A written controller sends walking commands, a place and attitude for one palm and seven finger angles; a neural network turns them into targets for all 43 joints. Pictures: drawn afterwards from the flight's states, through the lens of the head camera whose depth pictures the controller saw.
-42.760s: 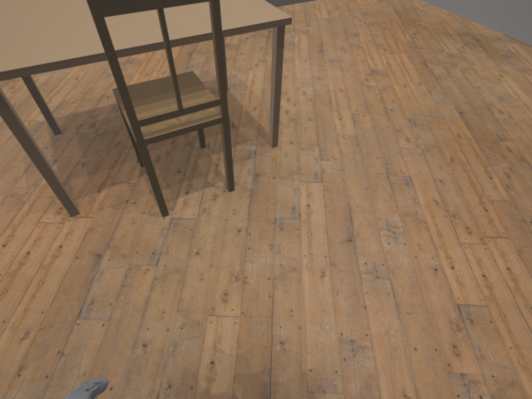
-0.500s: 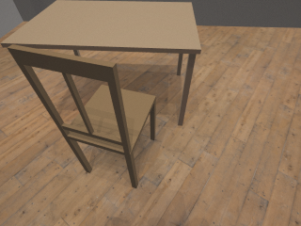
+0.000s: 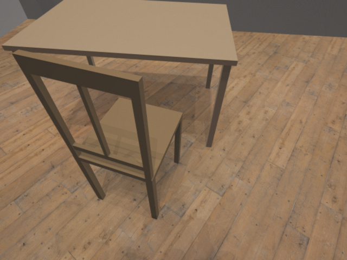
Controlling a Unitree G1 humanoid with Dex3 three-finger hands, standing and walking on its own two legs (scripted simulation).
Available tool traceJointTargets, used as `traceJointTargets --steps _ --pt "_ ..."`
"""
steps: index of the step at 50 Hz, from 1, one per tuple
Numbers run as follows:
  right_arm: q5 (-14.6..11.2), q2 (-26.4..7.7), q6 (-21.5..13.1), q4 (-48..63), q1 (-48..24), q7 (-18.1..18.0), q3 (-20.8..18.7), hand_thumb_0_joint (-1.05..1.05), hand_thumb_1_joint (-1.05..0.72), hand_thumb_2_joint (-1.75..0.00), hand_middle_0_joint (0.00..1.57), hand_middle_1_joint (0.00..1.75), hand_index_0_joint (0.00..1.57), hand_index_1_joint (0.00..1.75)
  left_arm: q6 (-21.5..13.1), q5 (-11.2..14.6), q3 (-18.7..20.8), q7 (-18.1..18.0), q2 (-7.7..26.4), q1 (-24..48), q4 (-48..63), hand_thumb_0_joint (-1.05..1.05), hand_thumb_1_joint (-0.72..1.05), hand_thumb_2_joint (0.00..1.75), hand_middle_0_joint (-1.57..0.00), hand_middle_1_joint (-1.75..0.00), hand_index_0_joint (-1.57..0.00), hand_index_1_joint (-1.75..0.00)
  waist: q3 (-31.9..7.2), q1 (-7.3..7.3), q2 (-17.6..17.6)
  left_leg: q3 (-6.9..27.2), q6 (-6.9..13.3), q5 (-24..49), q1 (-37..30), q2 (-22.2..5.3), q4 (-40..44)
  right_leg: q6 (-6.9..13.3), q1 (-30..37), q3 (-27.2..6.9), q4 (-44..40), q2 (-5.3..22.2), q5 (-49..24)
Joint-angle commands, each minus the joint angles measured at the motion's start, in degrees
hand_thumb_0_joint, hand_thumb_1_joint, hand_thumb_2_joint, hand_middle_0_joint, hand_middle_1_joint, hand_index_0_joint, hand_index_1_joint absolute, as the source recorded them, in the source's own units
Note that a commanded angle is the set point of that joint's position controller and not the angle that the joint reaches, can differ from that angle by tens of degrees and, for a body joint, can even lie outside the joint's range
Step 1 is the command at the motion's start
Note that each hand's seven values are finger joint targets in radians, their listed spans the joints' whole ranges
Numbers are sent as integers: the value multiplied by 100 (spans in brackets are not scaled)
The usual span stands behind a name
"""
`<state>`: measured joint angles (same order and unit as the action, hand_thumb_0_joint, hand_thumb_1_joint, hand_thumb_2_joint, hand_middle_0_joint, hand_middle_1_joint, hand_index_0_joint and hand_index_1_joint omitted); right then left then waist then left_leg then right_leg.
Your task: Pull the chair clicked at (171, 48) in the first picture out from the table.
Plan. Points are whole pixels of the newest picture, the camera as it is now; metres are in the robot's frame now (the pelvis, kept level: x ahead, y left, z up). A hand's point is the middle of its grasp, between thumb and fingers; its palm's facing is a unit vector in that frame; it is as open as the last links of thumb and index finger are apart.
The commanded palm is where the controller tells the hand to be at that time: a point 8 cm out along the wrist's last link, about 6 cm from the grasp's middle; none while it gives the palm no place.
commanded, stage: look again from close up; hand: left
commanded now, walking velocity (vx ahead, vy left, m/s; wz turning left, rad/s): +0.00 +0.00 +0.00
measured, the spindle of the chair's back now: (96, 125) +0.53 +0.30 -0.05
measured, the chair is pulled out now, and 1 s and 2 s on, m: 0.31 0.31 0.31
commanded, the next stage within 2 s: shuffle to correct the standing spot in 0.82 s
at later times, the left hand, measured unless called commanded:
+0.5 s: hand out of the picture +0.01 +0.17 -0.18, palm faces +0.03 -0.98 -0.18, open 7.4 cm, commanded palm none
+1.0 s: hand out of the picture +0.00 +0.16 -0.18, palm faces +0.03 -0.99 -0.16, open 7.4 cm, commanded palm none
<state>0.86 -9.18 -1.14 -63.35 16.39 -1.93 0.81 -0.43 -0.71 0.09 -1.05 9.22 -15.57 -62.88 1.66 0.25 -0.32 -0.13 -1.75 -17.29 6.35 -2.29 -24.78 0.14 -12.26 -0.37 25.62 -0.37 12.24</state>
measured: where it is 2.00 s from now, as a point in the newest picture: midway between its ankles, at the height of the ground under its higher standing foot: outside the picture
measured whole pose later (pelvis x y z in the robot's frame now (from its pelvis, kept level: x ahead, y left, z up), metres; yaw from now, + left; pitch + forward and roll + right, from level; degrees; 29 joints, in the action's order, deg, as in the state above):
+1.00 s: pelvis +0.01 +0.00 +0.00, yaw +0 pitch -1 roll +0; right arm 0.8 -7.9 -1.3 -65.0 18.0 -2.3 0.7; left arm -0.5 -0.8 -0.1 -1.3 8.0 -17.3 -63.7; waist 1.8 0.5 -0.1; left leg -0.6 -1.7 -18.3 5.6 -2.5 -25.0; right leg 0.1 -11.8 -0.7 26.1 -0.6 13.2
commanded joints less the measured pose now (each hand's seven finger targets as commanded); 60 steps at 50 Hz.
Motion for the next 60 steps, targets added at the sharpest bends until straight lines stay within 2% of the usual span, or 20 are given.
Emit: traceJointTargets --steps 1,5,8,12,15,21,28,31,36,41,46,47,49,52,56,60 --pt "-26 -564 -67 106 447 -23 -104 0 -90 -90 20 30 20 30 -111 22 93 -47 562 -306 186 0 90 90 -20 -30 -20 -30 121 -29 -25 217 259 883 519 -317 526 206 301 -418 -373 488 -882" --pt "-26 -567 -85 79 466 -33 -98 0 -90 -90 20 30 20 30 -105 22 91 -49 537 -352 158 0 90 90 -20 -30 -20 -30 79 -10 -119 214 271 1005 487 -351 542 204 351 -361 -306 483 -957" --pt "-29 -548 -89 58 490 -40 -95 0 -90 -90 20 30 20 30 -96 17 85 -53 497 -362 149 0 90 90 -20 -30 -20 -30 190 -6 -55 247 283 1048 531 -359 577 201 331 -342 -286 468 -964" --pt "-31 -527 -95 21 551 -48 -90 0 -90 -90 20 30 20 30 -91 16 79 -59 492 -394 116 0 90 90 -20 -30 -20 -30 213 -3 -103 242 292 1109 512 -365 575 206 355 -313 -265 472 -993" --pt "-29 -508 -95 13 577 -52 -97 0 -90 -90 20 30 20 30 -103 18 82 -63 474 -428 98 0 90 90 -20 -30 -20 -30 141 -5 37 221 289 1096 457 -348 533 210 367 -335 -264 494 -1063" --pt "-28 -472 -97 -18 612 -56 -94 0 -90 -90 20 30 20 30 -109 19 75 -71 457 -463 86 0 90 90 -20 -30 -20 -30 173 -9 21 205 292 1136 426 -335 505 225 344 -356 -263 506 -1159" --pt "-28 -428 -87 -42 622 -55 -90 0 -90 -90 20 30 20 30 -90 14 76 -74 436 -479 100 0 90 90 -20 -30 -20 -30 350 15 -15 226 298 941 541 -332 563 217 271 -349 -297 476 -896" --pt "-28 -428 -90 -33 656 -53 -94 0 -90 -90 20 30 20 30 -105 12 85 -70 445 -491 101 0 90 90 -20 -30 -20 -30 245 -7 84 214 296 920 498 -315 524 227 309 -387 -305 492 -938" --pt "-25 -416 -90 -43 652 -56 -96 0 -90 -90 20 30 20 30 -102 14 83 -73 431 -493 101 0 90 90 -20 -30 -20 -30 250 -3 -19 213 294 943 485 -320 519 234 283 -387 -291 484 -933" --pt "-29 -400 -83 -60 648 -50 -99 0 -90 -90 20 30 20 30 -115 16 72 -73 439 -524 84 0 90 90 -20 -30 -20 -30 227 -5 101 188 288 901 468 -304 485 237 280 -414 -338 507 -957" --pt "-27 -388 -91 -73 666 -56 -107 0 -90 -90 20 30 20 30 -121 16 75 -77 428 -553 81 0 90 90 -20 -30 -20 -30 157 -10 3 183 283 1030 407 -313 451 247 312 -400 -310 506 -1091" --pt "-35 -403 -82 -70 647 -58 -114 0 -90 -90 20 30 20 30 -115 12 72 -83 445 -521 99 0 90 90 -20 -30 -20 -30 232 0 -43 137 269 1091 423 -315 425 259 261 -454 -322 513 -1203" --pt "-41 -426 -52 -34 623 -67 -135 0 -90 -90 20 30 20 30 -111 8 116 -95 523 -493 121 0 90 90 -20 -30 -20 -30 145 16 -17 42 229 1184 383 -305 283 316 255 -622 -262 604 -1619" --pt "-42 -482 23 82 627 -70 -197 0 -90 -90 20 30 20 30 -69 -6 209 -112 664 -419 208 0 90 90 -20 -30 -20 -30 107 21 54 -82 175 955 510 -299 130 444 251 -902 -152 739 -1835" --pt "-26 -542 103 331 555 -53 -290 0 -90 -90 20 30 20 30 11 -34 334 -122 839 -342 364 0 90 90 -20 -30 -20 -30 46 49 341 -250 148 468 696 -224 -144 602 68 -1361 -141 966 -1583" --pt "-7 -569 142 534 559 -15 -359 0 -90 -90 20 30 20 30 86 -64 427 -134 954 -216 575 0 90 90 -20 -30 -20 -30 -16 40 676 -336 163 56 713 -141 -199 698 -202 -1693 -194 1076 -1069"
